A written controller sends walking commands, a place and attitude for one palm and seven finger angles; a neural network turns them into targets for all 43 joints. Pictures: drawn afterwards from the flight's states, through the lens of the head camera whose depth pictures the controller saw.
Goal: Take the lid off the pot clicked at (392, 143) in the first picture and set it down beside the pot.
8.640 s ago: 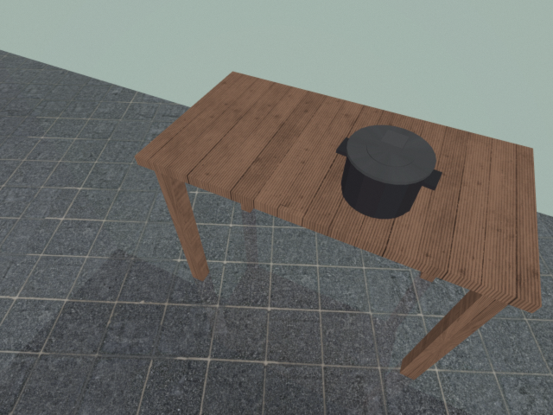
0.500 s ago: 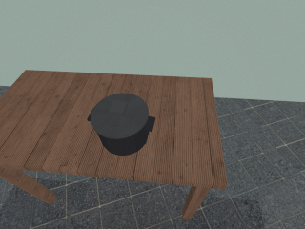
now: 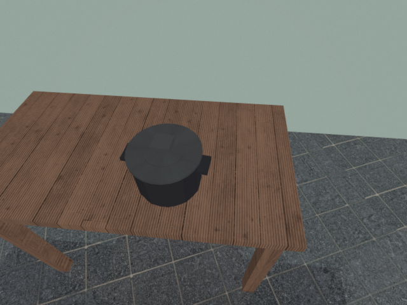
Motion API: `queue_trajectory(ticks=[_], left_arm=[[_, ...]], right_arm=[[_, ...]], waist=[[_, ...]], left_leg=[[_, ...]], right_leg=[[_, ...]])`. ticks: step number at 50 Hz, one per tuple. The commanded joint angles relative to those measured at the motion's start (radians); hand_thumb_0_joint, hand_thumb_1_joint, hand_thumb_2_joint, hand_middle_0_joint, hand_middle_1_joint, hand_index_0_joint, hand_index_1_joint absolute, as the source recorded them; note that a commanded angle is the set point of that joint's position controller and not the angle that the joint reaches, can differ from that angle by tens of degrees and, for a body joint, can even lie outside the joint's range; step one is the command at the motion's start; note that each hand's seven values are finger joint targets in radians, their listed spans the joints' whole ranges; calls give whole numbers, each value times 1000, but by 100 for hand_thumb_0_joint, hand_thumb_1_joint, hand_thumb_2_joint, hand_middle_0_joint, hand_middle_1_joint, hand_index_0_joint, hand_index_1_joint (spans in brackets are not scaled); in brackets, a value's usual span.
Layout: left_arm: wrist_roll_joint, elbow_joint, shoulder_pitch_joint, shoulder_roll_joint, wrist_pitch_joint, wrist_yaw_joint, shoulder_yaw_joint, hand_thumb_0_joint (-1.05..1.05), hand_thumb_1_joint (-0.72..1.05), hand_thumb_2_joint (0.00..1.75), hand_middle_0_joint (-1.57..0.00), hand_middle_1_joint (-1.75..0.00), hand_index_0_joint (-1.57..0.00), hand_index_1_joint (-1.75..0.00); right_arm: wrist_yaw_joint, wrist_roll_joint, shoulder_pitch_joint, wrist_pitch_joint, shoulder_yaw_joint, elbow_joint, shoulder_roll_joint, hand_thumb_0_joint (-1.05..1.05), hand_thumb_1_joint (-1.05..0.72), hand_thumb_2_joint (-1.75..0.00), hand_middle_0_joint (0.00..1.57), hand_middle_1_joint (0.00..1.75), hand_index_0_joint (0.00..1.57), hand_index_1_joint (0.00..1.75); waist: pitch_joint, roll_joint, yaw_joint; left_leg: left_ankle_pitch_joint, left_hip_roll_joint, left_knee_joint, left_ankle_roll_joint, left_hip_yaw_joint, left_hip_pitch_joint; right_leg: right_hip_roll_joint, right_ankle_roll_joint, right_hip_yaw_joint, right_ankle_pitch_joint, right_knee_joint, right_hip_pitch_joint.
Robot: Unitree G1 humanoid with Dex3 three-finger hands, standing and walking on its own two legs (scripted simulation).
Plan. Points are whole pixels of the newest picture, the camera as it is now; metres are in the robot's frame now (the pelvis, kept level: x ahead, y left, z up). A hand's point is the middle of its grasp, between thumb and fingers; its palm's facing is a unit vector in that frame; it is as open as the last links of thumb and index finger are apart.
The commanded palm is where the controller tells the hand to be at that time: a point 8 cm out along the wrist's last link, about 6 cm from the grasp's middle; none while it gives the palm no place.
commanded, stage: lift the closed hand beside the body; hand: left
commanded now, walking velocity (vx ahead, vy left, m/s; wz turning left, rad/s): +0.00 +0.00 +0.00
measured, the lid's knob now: (162, 143) +0.45 +0.13 +0.04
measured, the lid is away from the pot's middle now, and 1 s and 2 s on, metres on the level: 0.00 0.00 0.00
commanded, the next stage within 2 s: raise the hand higher, near the body in 0.62 s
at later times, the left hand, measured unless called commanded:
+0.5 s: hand out of the picture +0.10 +0.21 -0.08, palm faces +0.25 -0.93 -0.27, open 3.6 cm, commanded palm +0.07 +0.26 -0.04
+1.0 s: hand (64, 302) +0.13 +0.25 -0.01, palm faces +0.26 -0.90 -0.35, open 3.1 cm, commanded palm +0.08 +0.29 +0.02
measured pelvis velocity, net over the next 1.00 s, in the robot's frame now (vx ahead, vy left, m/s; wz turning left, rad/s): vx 0.01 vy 0.03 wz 0.07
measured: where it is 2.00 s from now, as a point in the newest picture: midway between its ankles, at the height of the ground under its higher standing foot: outside the picture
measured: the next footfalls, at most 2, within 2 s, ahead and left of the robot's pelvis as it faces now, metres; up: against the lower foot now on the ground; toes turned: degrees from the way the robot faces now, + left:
none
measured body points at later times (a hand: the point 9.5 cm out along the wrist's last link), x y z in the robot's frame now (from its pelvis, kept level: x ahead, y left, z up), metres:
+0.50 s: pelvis -0.01 +0.00 -0.01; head +0.01 +0.01 +0.44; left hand +0.08 +0.25 -0.06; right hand +0.25 -0.22 -0.03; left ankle -0.08 +0.12 -0.73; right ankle +0.06 -0.12 -0.73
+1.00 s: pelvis +0.01 +0.03 +0.00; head +0.02 +0.03 +0.45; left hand +0.11 +0.30 +0.01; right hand +0.23 -0.21 -0.05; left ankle -0.08 +0.12 -0.73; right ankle +0.06 -0.12 -0.73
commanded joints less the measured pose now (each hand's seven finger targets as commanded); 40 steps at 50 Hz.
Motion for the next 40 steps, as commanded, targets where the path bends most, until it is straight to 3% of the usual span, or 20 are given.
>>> queue_trajectory(ticks=[1, 2, 4, 5, 7, 9, 12, 13, 15, 16, 19, 21, 24, 27, 30, 32, 35, 37, 38, 40], left_arm=[[-124, -1228, -595, 273, -178, 39, -31, 0, 90, 90, -24, -35, -24, -35], [-70, -992, -160, 205, -67, 87, -18, 0, 90, 90, -29, -40, -29, -40], [-82, -906, -2, 58, 51, 119, -97, 0, 90, 90, -38, -49, -38, -49], [-57, -901, -7, 27, 49, 108, -123, 0, 90, 90, -42, -54, -42, -54], [-5, -611, 120, -3, 38, 98, -92, 0, 90, 90, -51, -64, -51, -64], [3, -520, 322, 14, 22, 70, -30, 0, 90, 90, -60, -73, -60, -73], [-4, -889, 450, 144, -48, 54, 97, 0, 90, 90, -73, -88, -73, -88], [-10, -1019, 428, 209, -70, 62, 151, 0, 90, 90, -77, -92, -77, -92], [-7, -1163, 312, 191, -95, 68, 111, 0, 90, 90, -86, -102, -86, -102], [-5, -1144, 270, 174, -97, 73, 102, 0, 90, 90, -90, -107, -90, -107], [-2, -1083, 143, 143, -108, 77, 70, 0, 90, 90, -104, -121, -104, -121], [-6, -1130, 161, 168, -121, 76, 95, 0, 90, 90, -112, -131, -112, -131], [-4, -1287, 176, 188, -123, 82, 108, 0, 90, 90, -126, -145, -126, -145], [5, -1187, 248, 158, -89, 85, 99, 0, 90, 90, -130, -150, -130, -150], [11, -1097, 272, 156, -81, 74, 115, 0, 90, 90, -130, -150, -130, -150], [10, -1158, 293, 195, -93, 72, 157, 0, 90, 90, -130, -150, -130, -150], [7, -1268, 357, 232, -97, 77, 212, 0, 90, 90, -130, -150, -130, -150], [12, -1292, 360, 212, -92, 76, 192, 0, 90, 90, -130, -150, -130, -150], [16, -1277, 374, 219, -89, 76, 211, 0, 90, 90, -130, -150, -130, -150], [20, -1280, 382, 171, -95, 60, 149, 0, 90, 90, -130, -150, -130, -150]], right_arm=[[0, 80, -131, -204, -9, -447, -300, 0, -90, -90, 20, 30, 20, 30], [-41, 79, -162, -281, -20, -373, -205, 0, -90, -90, 20, 30, 20, 30], [-23, 98, -149, -313, -15, -332, -208, 0, -90, -90, 20, 30, 20, 30], [-15, 72, -163, -336, -5, -345, -221, 0, -90, -90, 20, 30, 20, 30], [6, 28, -175, -325, -37, -334, -245, 0, -90, -90, 20, 30, 20, 30], [33, 24, -208, -284, -71, -389, -250, 0, -90, -90, 20, 30, 20, 30], [46, 32, -293, -284, -83, -532, -228, 0, -90, -90, 20, 30, 20, 30], [43, 37, -308, -285, -77, -563, -230, 0, -90, -90, 20, 30, 20, 30], [33, 38, -307, -285, -64, -621, -215, 0, -90, -90, 20, 30, 20, 30], [27, 36, -288, -276, -65, -626, -215, 0, -90, -90, 20, 30, 20, 30], [6, 38, -258, -241, -65, -654, -224, 0, -90, -90, 20, 30, 20, 30], [-4, 36, -226, -238, -67, -676, -224, 0, -90, -90, 20, 30, 20, 30], [-20, 24, -216, -249, -55, -705, -210, 0, -90, -90, 20, 30, 20, 30], [-28, 18, -215, -243, -58, -688, -211, 0, -90, -90, 20, 30, 20, 30], [-30, 25, -228, -227, -66, -685, -216, 0, -90, -90, 20, 30, 20, 30], [-28, 24, -234, -232, -69, -699, -216, 0, -90, -90, 20, 30, 20, 30], [-26, 25, -243, -247, -64, -702, -197, 0, -90, -90, 20, 30, 20, 30], [-19, 22, -244, -249, -61, -699, -192, 0, -90, -90, 20, 30, 20, 30], [-18, 22, -250, -247, -65, -692, -193, 0, -90, -90, 20, 30, 20, 30], [-14, 21, -250, -249, -66, -691, -196, 0, -90, -90, 20, 30, 20, 30]], waist=[[-468, 138, 5], [-381, 258, 19], [-217, 165, 6], [-125, 61, -15], [47, -198, -27], [77, -322, 15], [-46, -209, 77], [-101, -73, 82], [-85, 60, 41], [-53, 74, 20], [35, 18, -33], [-75, 11, -19], [-246, 125, 7], [-203, 11, 2], [-92, -98, -5], [-121, -52, 19], [-184, 117, 52], [-171, 114, 45], [-153, 86, 43], [-101, 25, 27]], left_leg=[[309, -30, -82, 17, -92, -77], [364, 3, -86, 11, -78, -81], [281, -3, -80, 7, -82, -162], [261, -7, -87, 18, -96, -183], [202, -10, -64, 37, -120, -298], [152, -15, -35, 36, -97, -366], [94, -37, -43, 27, -67, -388], [99, -40, -47, 21, -63, -361], [118, -43, -40, 21, -49, -346], [118, -46, -27, 20, -41, -351], [43, -56, 19, 26, -31, -379], [58, -61, 35, 32, -24, -334], [165, -64, 26, 31, -33, -257], [254, -56, 34, 30, -43, -283], [206, -48, 33, 33, -52, -349], [217, -48, 27, 33, -50, -342], [328, -46, 14, 20, -48, -286], [411, -38, 14, 14, -58, -271], [416, -32, 14, 14, -64, -272], [394, -25, 10, 20, -68, -286]], right_leg=[[-51, -32, 68, 303, 33, 291], [-17, -55, 37, 165, 43, 241], [-8, -28, -7, 81, -33, 196], [0, -19, -22, 71, -61, 183], [8, -3, -55, -9, -71, 84], [-5, 4, -51, -99, -65, 60], [-16, -4, -19, -170, -47, 173], [-23, -11, -18, -136, -31, 220], [-16, -16, -5, -70, -27, 194], [-12, -16, -3, -57, -33, 163], [-5, -11, 10, -117, -71, 47], [-6, -9, 11, -102, -56, 95], [-9, -14, -3, 36, -21, 198], [-4, -9, -26, 139, 1, 202], [1, -4, -36, 90, 0, 145], [-3, -7, -33, 89, 7, 173], [-12, -19, -34, 161, 17, 236], [-13, -18, -43, 198, 16, 228], [-11, -16, -48, 192, 11, 220], [-5, -10, -60, 165, 3, 185]])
